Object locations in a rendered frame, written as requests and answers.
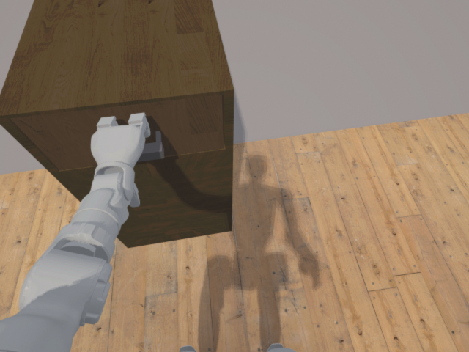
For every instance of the cabinet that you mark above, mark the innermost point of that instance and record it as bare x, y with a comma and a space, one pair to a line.
77, 55

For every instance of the left robot hand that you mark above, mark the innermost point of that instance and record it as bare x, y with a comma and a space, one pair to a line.
121, 143

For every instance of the handle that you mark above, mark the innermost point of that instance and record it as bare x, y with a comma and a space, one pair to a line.
153, 151

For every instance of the robot left upper arm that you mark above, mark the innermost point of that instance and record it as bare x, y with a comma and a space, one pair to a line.
67, 291

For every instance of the robot left forearm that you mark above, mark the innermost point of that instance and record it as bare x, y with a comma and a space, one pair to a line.
97, 222

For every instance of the drawer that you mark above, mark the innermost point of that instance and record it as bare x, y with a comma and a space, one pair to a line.
186, 125

